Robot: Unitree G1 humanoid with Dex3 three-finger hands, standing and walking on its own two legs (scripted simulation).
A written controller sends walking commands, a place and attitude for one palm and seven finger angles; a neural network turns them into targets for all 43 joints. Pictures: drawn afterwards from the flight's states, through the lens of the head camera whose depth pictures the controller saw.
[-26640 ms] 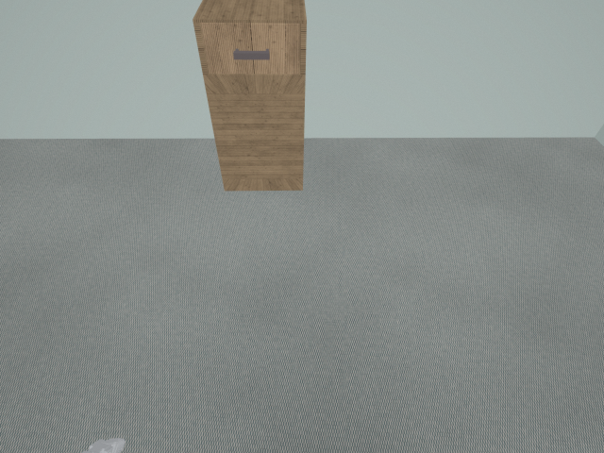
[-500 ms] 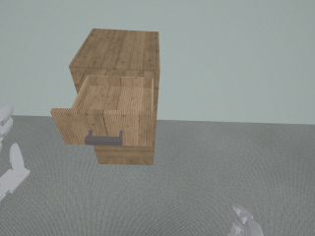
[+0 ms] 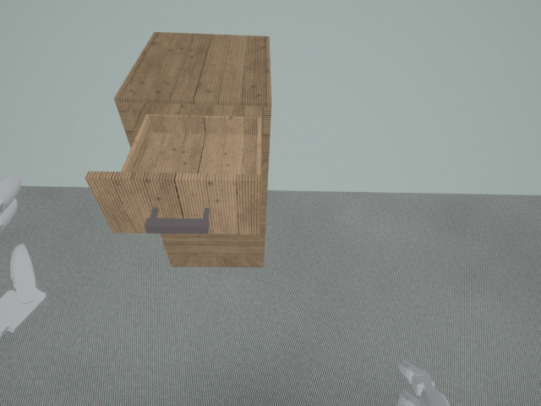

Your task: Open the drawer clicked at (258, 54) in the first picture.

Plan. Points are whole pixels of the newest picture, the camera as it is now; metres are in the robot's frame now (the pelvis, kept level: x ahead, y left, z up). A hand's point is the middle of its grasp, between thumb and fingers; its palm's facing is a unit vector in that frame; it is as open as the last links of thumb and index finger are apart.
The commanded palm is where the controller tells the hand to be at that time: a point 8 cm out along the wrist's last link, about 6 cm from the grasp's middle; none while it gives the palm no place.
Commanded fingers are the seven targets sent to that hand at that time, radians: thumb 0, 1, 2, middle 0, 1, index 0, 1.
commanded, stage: let the arm hang, fingers relaxed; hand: left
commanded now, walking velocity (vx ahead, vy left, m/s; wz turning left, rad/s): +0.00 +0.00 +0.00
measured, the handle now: (179, 218) +0.49 +0.22 -0.07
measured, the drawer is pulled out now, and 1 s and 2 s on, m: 0.28 0.28 0.28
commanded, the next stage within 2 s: look to check the result in 1.16 s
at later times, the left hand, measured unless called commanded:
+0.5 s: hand out of the picture +0.01 +0.17 -0.18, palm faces +0.08 -0.98 -0.21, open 7.0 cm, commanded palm none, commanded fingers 0.00 0.90 0.90 -0.20 -0.30 -0.20 -0.30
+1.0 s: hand out of the picture -0.01 +0.16 -0.17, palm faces +0.06 -0.98 -0.18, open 7.3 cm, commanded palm none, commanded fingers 0.00 0.90 0.90 -0.20 -0.30 -0.20 -0.30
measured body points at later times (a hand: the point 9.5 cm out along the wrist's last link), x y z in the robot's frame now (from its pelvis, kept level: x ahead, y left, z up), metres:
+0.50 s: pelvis +0.01 -0.02 +0.00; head +0.04 -0.01 +0.45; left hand +0.01 +0.22 -0.16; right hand +0.02 -0.25 -0.15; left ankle -0.01 +0.11 -0.74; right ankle +0.03 -0.11 -0.74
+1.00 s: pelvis +0.00 +0.00 +0.00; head +0.01 -0.01 +0.45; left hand -0.01 +0.21 -0.16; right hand -0.03 -0.20 -0.16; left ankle -0.01 +0.11 -0.74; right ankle +0.03 -0.11 -0.74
